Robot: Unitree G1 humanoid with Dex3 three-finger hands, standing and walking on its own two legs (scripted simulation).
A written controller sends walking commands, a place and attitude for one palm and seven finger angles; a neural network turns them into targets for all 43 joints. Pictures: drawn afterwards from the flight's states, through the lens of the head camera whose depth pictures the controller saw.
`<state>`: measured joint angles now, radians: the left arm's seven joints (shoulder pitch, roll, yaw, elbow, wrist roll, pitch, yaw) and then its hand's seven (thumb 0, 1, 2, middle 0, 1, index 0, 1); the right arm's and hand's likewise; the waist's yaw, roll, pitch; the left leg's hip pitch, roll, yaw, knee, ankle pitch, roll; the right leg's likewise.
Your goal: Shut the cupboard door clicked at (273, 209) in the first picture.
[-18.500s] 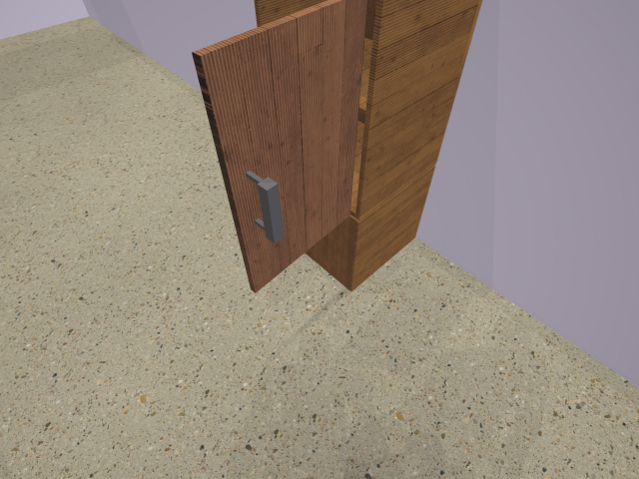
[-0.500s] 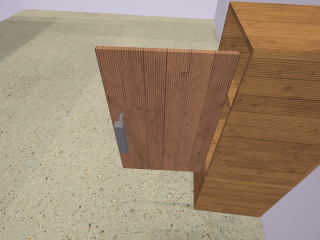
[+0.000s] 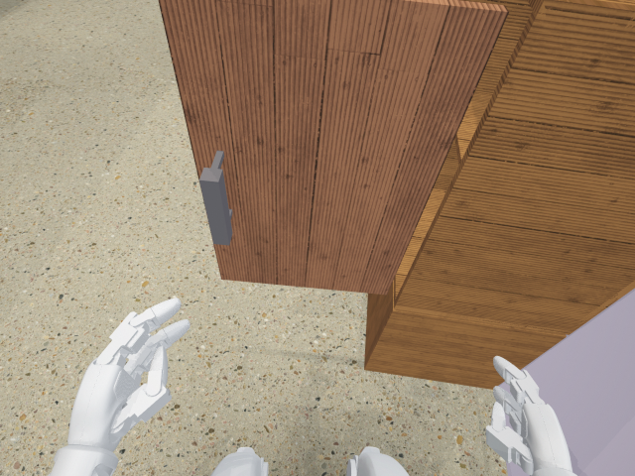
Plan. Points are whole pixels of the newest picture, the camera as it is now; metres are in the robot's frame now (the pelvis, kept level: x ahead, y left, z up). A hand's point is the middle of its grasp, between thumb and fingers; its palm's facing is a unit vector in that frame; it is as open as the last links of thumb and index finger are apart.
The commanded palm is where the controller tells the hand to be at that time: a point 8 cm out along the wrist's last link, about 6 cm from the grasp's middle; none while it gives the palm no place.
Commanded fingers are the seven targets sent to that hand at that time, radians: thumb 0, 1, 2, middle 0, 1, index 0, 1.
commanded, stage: raise the hand and make a fist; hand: left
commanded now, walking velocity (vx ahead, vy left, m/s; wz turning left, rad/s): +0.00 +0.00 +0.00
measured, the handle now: (221, 198) +0.51 +0.17 +0.02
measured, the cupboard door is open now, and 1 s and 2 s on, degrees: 94 94 94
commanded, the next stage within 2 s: bring the fist close to the handle in 1.56 s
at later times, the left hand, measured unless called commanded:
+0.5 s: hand (152, 389) +0.22 +0.20 +0.00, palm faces -0.01 -1.00 -0.01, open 4.1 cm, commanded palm +0.19 +0.25 +0.01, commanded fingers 0.00 0.90 0.90 -0.99 -1.16 -0.99 -1.16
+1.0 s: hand (143, 389) +0.22 +0.21 +0.01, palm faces -0.02 -1.00 -0.04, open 3.1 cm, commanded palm +0.20 +0.26 +0.02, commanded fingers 0.00 0.90 0.90 -1.30 -1.50 -1.30 -1.50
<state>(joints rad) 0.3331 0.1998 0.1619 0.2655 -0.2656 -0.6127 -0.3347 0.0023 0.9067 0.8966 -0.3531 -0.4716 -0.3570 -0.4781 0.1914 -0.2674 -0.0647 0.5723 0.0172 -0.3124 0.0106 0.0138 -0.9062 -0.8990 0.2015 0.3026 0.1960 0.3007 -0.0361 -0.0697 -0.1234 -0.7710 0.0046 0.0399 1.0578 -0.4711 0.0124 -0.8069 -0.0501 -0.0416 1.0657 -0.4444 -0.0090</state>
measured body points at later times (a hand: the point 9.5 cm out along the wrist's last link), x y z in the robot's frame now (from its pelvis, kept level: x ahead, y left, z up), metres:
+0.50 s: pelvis +0.02 +0.01 -0.04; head +0.11 +0.01 +0.40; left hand +0.21 +0.25 +0.01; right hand +0.20 -0.21 -0.13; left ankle +0.03 +0.12 -0.66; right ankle +0.05 -0.11 -0.66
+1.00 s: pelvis +0.01 +0.02 -0.03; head +0.07 +0.03 +0.41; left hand +0.21 +0.26 +0.02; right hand +0.22 -0.20 -0.09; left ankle +0.03 +0.12 -0.66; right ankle +0.05 -0.11 -0.66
